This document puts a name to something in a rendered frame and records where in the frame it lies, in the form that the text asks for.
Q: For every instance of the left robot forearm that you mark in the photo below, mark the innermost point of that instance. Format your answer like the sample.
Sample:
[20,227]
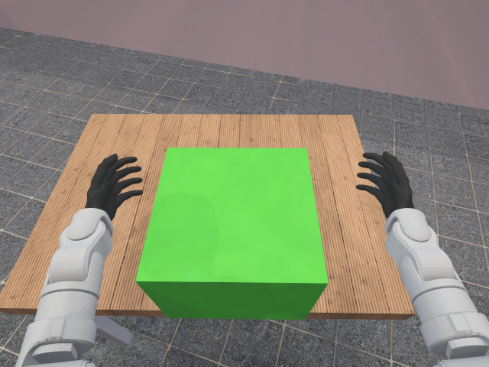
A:
[64,325]

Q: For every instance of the robot right hand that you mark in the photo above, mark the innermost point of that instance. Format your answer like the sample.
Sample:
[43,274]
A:
[394,190]

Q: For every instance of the robot left hand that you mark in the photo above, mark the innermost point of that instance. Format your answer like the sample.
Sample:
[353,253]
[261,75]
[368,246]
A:
[105,189]

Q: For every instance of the carton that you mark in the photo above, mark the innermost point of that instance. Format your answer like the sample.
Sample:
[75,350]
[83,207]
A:
[234,234]

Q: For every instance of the right robot forearm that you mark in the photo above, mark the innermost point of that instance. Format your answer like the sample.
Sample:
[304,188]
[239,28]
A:
[451,325]

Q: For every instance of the table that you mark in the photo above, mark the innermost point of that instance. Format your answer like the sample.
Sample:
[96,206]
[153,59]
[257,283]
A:
[364,280]

